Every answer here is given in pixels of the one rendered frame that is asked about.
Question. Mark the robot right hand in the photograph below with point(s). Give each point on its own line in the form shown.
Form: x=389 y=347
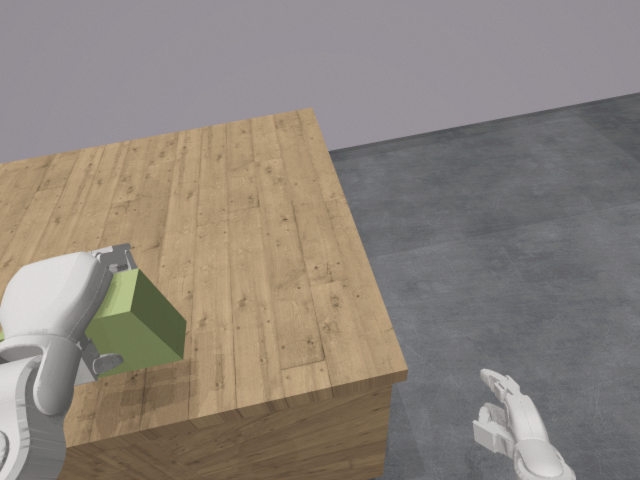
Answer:
x=499 y=430

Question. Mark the robot left hand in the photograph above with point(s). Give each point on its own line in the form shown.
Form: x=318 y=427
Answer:
x=60 y=296

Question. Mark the sponge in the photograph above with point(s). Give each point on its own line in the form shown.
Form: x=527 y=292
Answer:
x=137 y=322

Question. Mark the right robot forearm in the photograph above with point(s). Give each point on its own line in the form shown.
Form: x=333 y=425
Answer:
x=535 y=459

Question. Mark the table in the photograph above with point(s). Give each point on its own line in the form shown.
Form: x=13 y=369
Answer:
x=289 y=355

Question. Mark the left robot forearm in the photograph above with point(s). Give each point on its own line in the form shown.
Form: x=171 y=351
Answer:
x=37 y=376

